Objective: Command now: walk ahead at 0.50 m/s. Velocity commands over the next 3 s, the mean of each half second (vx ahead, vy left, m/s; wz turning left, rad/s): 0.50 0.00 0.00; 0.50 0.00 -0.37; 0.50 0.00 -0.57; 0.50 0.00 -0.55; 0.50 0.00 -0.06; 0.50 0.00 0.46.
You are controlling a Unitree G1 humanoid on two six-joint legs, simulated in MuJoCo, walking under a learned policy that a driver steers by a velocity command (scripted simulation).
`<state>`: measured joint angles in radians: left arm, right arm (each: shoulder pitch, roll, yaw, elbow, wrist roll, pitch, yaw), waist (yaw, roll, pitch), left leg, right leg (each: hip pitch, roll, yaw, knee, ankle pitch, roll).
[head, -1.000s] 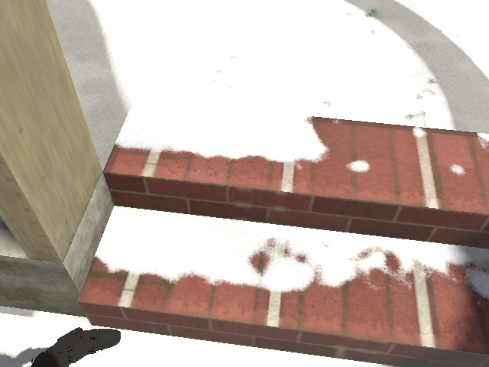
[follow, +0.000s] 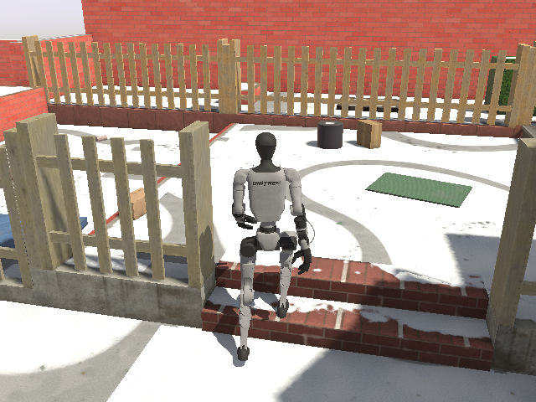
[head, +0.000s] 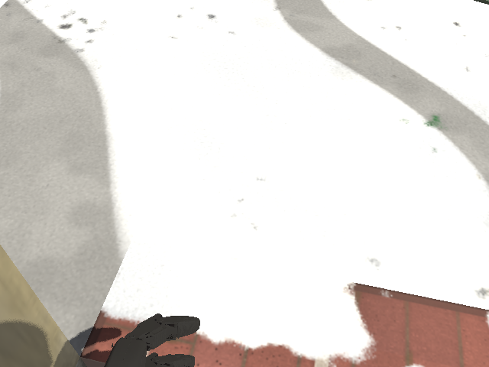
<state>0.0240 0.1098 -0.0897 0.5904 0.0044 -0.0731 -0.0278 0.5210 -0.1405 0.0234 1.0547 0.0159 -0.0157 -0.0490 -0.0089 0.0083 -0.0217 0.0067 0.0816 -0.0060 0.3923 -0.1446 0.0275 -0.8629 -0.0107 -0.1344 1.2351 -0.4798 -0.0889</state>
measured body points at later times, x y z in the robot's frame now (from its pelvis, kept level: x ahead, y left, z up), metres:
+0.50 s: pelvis +0.27 +0.00 +0.13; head +0.30 -0.02 +0.58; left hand +0.11 +0.17 +0.01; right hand +0.50 -0.10 +0.04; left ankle +0.46 +0.10 -0.44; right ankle +0.11 -0.09 -0.61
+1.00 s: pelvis +0.53 +0.01 +0.28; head +0.53 +0.01 +0.73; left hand +0.75 +0.19 +0.17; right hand +0.47 -0.23 +0.13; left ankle +0.46 +0.11 -0.46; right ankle +0.67 -0.17 -0.38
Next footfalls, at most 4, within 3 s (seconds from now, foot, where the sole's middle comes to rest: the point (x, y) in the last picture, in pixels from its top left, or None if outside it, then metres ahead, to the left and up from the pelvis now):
0.54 left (202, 318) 0.50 0.11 -0.50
1.18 right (322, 223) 0.76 -0.18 -0.50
1.64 left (292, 123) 1.13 -0.13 -0.50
2.12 right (415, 131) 1.10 -0.51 -0.50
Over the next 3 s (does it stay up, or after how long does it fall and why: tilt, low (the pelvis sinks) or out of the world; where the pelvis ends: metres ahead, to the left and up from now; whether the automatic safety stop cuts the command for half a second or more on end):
stays up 1.45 -0.63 0.28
